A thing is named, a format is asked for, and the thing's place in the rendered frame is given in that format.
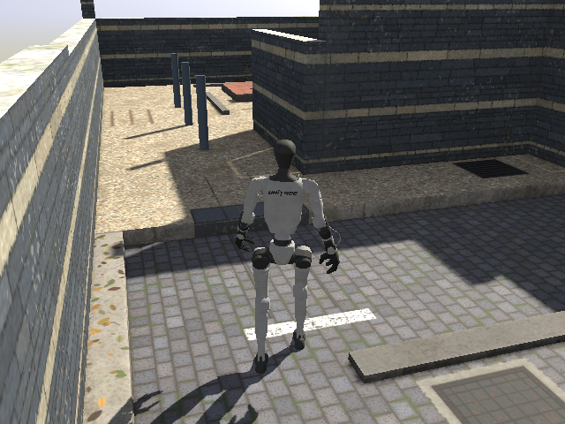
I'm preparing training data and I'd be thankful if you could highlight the robot left upper arm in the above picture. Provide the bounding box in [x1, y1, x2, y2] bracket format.
[241, 177, 266, 224]

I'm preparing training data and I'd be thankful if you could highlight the robot right upper arm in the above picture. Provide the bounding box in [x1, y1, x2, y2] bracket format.
[302, 178, 326, 229]

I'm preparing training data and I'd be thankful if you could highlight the left robot forearm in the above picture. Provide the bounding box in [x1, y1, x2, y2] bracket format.
[236, 210, 250, 239]

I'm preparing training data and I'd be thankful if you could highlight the left robot shin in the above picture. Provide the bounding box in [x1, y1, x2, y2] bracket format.
[255, 298, 267, 361]

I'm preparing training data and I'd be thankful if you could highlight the robot torso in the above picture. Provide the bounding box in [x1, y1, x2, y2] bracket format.
[263, 173, 305, 265]

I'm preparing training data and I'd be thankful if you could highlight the right robot forearm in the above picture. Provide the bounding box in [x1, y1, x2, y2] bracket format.
[318, 215, 337, 254]

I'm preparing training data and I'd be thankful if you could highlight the robot right hand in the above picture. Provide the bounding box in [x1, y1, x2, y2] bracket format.
[319, 251, 340, 274]

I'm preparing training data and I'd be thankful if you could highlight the robot left hand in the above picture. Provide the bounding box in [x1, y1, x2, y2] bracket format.
[235, 235, 256, 251]

